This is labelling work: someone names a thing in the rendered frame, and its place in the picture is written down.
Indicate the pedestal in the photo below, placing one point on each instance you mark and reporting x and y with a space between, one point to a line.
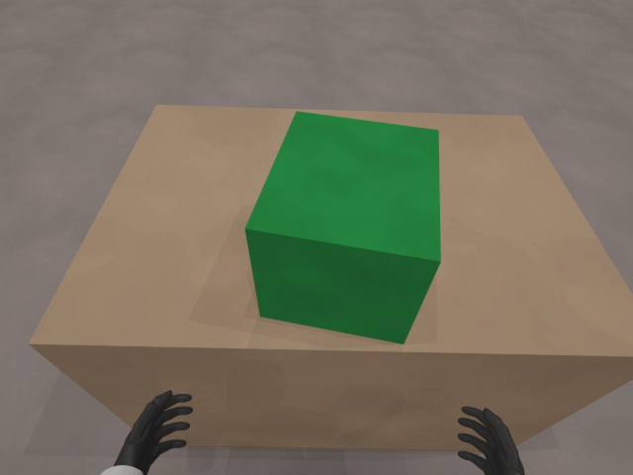
526 315

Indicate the right robot hand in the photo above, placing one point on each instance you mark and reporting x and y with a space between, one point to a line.
500 450

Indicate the carton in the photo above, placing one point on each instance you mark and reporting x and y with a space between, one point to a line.
345 234

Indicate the left robot hand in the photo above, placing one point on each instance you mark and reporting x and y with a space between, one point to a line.
142 446

